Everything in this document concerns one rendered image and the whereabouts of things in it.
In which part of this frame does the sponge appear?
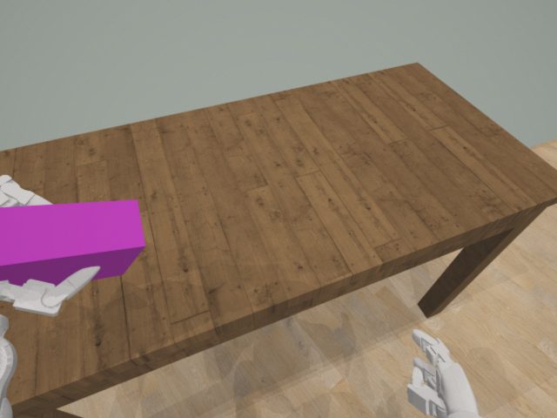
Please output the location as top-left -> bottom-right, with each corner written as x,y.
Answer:
0,199 -> 145,287

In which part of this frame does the robot right hand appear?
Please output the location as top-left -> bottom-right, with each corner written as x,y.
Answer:
407,329 -> 479,418

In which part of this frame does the table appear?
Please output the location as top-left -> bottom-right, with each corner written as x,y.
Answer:
0,63 -> 557,418

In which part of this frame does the robot left forearm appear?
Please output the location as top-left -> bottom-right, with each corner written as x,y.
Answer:
0,314 -> 17,418

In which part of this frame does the robot left hand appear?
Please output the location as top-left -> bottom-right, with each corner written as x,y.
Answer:
0,175 -> 100,317

